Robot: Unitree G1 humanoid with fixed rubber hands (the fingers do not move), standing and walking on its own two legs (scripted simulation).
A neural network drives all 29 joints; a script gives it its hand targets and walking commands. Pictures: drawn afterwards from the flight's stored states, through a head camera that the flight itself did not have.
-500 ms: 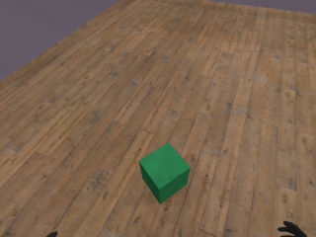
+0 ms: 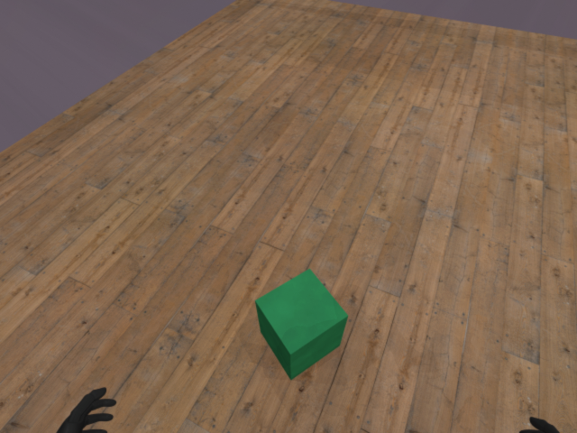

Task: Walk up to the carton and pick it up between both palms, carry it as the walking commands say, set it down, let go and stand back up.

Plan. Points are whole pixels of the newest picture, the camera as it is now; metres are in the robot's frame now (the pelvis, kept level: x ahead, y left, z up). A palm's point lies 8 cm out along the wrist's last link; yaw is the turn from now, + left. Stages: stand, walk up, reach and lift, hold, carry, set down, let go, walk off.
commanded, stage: walk up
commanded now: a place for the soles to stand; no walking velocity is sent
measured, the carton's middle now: (300, 324) +0.55 -0.02 -0.65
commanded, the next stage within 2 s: none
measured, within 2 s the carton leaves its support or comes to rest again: neither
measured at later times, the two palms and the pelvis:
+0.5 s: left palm out of the picture +0.06 +0.19 -0.12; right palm out of the picture +0.23 -0.49 -0.08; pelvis +0.07 -0.15 -0.03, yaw +14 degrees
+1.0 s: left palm out of the picture +0.07 +0.09 -0.11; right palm (561, 266) +0.42 -0.51 -0.12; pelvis +0.16 -0.26 -0.04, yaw +28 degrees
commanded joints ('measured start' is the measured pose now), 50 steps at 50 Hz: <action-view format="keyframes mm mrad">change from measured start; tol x16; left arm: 1 -38 163 68 -184 15 30 -41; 10 1 186 119 -327 24 50 -86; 14 353 290 164 -275 38 11 -48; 19 143 249 137 -347 -3 10 -28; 27 224 89 52 -458 0 34 -24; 50 235 321 91 -254 -30 -73 70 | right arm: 1 133 -322 -92 -80 -2 -35 -49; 26 499 -331 -96 -199 -29 -72 -88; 38 117 -307 -73 -379 -31 -4 -20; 50 159 -221 -67 -319 -21 34 40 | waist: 1 -9 27 -8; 12 71 220 -61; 15 153 -333 -32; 24 -13 -122 24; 27 -38 190 -110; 29 0 -32 -74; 36 38 247 -26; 41 51 -186 -56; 50 27 -183 -54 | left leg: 1 170 341 -479 -179 -297 202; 12 -311 194 -295 80 -248 171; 15 -722 -84 10 774 -464 24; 16 -626 -6 -61 847 -369 32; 25 136 18 28 147 -51 64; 27 352 430 -750 -35 -347 242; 34 -251 171 -188 156 180 202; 38 -425 87 -171 294 -156 147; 42 -481 -31 -151 870 -422 29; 50 -268 -28 15 451 -323 34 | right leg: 1 -419 -105 164 309 16 1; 10 -166 -40 66 173 -109 -2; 13 232 18 -13 -53 -94 -40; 15 168 -382 642 -543 -553 -143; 23 -63 -242 150 -335 -2 -253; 27 -593 -22 -28 367 -165 -29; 29 -489 -97 104 489 -159 4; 38 45 37 -110 71 34 -15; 41 -85 -443 687 -421 -259 -242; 50 -30 -315 213 -198 90 -195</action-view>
